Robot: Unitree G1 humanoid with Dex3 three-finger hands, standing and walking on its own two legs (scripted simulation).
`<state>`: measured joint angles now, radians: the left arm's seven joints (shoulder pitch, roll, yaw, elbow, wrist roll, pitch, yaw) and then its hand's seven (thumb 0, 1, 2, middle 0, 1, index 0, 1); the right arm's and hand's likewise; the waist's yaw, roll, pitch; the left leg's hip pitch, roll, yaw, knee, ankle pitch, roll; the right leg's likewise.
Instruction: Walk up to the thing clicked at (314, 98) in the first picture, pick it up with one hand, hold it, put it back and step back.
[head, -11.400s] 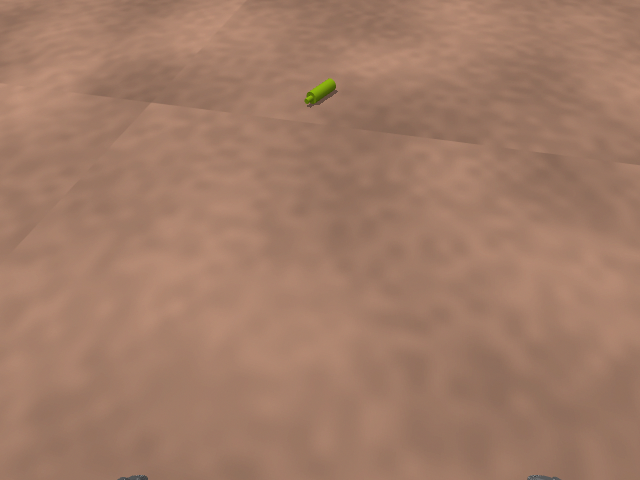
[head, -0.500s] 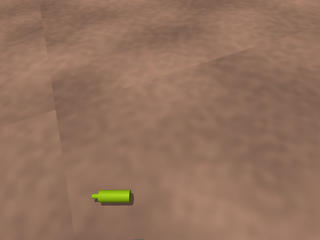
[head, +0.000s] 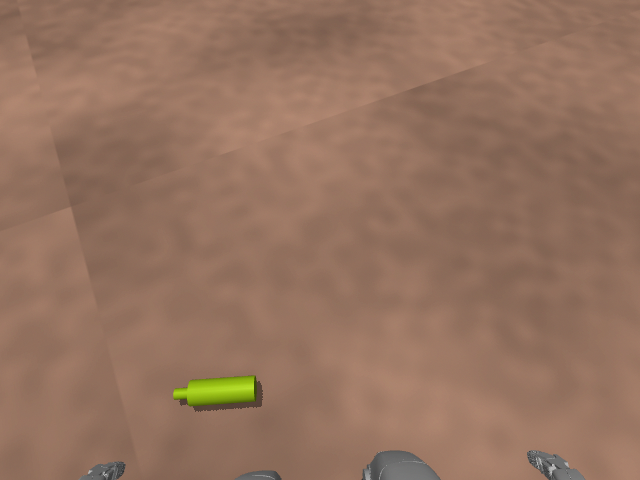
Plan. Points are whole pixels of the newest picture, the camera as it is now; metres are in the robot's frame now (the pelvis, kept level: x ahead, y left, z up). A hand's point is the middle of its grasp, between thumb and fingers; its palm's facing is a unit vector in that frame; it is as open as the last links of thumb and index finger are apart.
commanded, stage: walk up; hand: left
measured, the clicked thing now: (215, 391) +0.37 +0.31 -0.73
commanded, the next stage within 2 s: stand in 1.52 s
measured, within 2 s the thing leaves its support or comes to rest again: neither
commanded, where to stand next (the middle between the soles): +0.02 -0.04 m, yaw +2 degrees
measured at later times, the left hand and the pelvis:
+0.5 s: hand (174, 475) +0.13 +0.21 -0.15, palm faces -0.04 -0.94 -0.33, open 7.4 cm; pelvis -0.01 -0.04 +0.00, yaw +0 degrees
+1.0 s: hand out of the picture +0.05 +0.23 -0.15, palm faces +0.04 -0.95 -0.32, open 7.4 cm; pelvis -0.02 -0.04 +0.00, yaw +1 degrees
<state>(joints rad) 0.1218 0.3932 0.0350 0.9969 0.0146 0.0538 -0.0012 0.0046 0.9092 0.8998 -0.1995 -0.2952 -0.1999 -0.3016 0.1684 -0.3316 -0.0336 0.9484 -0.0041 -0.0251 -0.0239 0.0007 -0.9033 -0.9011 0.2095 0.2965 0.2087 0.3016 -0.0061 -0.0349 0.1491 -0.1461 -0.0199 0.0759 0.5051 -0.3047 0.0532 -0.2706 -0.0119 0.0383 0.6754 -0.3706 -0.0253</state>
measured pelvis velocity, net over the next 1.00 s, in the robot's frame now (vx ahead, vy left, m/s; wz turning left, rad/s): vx -0.02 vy -0.04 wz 0.02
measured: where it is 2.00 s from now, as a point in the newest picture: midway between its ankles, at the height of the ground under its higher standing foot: outside the picture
